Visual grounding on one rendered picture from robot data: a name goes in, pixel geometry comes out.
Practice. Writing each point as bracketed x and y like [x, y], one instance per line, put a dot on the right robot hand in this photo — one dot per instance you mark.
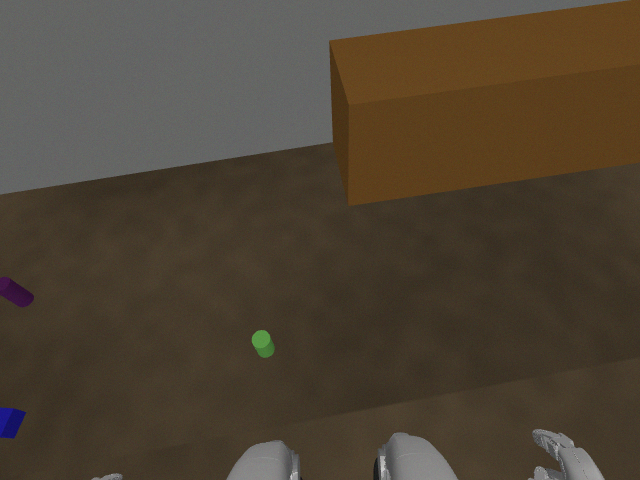
[575, 463]

